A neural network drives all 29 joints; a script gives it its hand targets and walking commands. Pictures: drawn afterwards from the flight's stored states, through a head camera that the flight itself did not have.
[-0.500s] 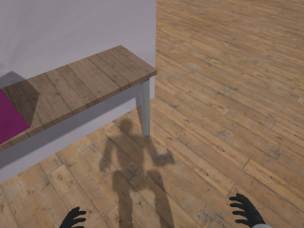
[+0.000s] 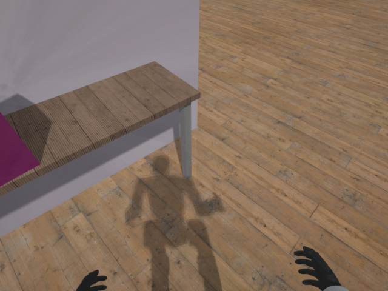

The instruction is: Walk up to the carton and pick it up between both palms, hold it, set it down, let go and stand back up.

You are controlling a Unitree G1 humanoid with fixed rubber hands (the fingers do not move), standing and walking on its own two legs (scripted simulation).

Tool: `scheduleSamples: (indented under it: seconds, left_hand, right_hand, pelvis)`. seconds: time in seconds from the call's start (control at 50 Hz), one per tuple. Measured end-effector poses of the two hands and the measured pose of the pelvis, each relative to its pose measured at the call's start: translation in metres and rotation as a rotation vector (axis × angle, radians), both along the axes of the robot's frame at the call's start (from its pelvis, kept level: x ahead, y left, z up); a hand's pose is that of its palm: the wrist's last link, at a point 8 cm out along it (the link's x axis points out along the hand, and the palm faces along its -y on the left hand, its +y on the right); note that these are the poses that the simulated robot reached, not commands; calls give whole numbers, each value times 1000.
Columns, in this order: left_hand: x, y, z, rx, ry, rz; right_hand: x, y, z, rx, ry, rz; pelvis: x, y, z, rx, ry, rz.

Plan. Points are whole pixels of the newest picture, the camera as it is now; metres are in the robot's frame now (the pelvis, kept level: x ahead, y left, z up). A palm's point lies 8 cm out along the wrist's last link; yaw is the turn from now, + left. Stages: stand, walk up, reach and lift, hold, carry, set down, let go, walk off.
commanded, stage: stand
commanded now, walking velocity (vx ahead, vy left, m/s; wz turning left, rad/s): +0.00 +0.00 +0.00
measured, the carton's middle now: out of the picture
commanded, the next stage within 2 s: walk up in 0.86 s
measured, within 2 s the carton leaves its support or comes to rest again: neither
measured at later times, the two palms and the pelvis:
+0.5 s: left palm out of the picture +0.11 +0.25 -0.10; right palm (330, 288) +0.14 -0.27 -0.07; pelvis +0.00 +0.00 +0.00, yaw +0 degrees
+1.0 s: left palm out of the picture +0.10 +0.25 -0.10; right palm out of the picture +0.13 -0.27 -0.07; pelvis -0.01 +0.00 +0.00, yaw +0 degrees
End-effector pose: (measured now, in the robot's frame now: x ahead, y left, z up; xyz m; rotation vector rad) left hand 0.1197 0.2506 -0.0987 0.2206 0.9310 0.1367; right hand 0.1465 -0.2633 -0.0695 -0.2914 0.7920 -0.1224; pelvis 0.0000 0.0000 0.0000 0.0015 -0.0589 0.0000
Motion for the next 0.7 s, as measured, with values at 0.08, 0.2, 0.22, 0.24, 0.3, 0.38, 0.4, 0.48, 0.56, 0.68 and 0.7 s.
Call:
scheduleSamples:
  seconds: [0.08, 0.2, 0.22, 0.24, 0.3, 0.38, 0.4, 0.48, 0.56, 0.68, 0.7]
  left_hand:
    - [-2, 1, -1, 2, 5, 1]
    - [-4, 2, -2, 4, 14, 3]
    - [-5, 2, -2, 5, 15, 3]
    - [-5, 3, -2, 5, 17, 3]
    - [-6, 3, -2, 6, 21, 4]
    - [-8, 4, -3, 7, 26, 5]
    - [-9, 4, -3, 7, 27, 5]
    - [-10, 4, -3, 9, 31, 6]
    - [-12, 4, -4, 10, 34, 6]
    - [-15, 5, -4, 13, 39, 7]
    - [-15, 4, -4, 13, 40, 7]
  right_hand:
    - [0, 0, 0, -2, 0, 0]
    - [-1, -1, 0, -5, 0, 0]
    - [-1, -1, 0, -5, 1, 0]
    - [-2, -1, 0, -5, 1, 0]
    - [-2, -2, 0, -6, 2, -1]
    - [-3, -2, 0, -7, 2, -1]
    - [-3, -2, 0, -7, 2, -1]
    - [-4, -2, 0, -8, 3, -1]
    - [-5, -3, 0, -8, 3, -1]
    - [-7, -4, -1, -7, 5, -2]
    - [-7, -4, -1, -6, 6, -2]
  pelvis:
    - [0, 0, 0, 0, -3, 0]
    - [-1, 0, 0, 0, -7, 0]
    - [-1, 0, 0, 0, -7, 0]
    - [-1, 0, 0, 0, -8, 0]
    - [-2, 0, 0, 0, -10, 0]
    - [-2, 0, 0, 0, -12, 0]
    - [-2, 0, 0, 0, -12, 0]
    - [-3, 0, 0, 0, -14, 0]
    - [-4, 0, 0, 1, -16, 0]
    - [-5, -1, 0, 2, -19, 0]
    - [-6, -1, 0, 2, -19, 0]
